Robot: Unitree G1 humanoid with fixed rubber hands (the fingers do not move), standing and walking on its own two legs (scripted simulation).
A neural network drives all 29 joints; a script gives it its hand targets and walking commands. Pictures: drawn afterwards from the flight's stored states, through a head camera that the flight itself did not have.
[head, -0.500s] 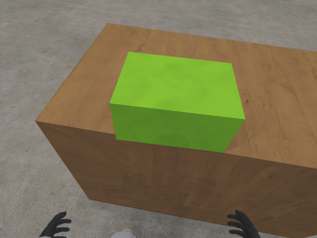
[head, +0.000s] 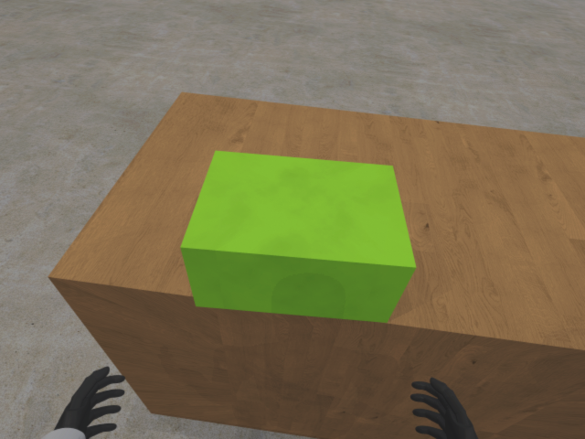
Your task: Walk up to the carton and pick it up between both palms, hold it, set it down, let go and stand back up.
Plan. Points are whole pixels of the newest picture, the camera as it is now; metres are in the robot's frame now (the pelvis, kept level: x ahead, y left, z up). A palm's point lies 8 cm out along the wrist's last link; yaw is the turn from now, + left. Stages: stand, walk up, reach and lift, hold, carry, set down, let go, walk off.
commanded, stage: reach and lift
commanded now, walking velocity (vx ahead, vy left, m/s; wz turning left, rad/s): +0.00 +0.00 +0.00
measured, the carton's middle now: (297, 233) +0.43 +0.02 +0.04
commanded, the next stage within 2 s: none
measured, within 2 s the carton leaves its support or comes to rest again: neither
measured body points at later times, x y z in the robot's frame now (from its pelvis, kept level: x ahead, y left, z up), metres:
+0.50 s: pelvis +0.02 +0.02 +0.00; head +0.01 +0.03 +0.45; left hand +0.19 +0.29 +0.01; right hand +0.20 -0.22 +0.01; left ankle +0.02 +0.13 -0.75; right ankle -0.02 -0.09 -0.75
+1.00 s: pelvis +0.01 +0.02 +0.00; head +0.00 +0.03 +0.45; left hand +0.23 +0.29 +0.08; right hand +0.23 -0.22 +0.08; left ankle +0.02 +0.13 -0.75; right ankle -0.02 -0.09 -0.75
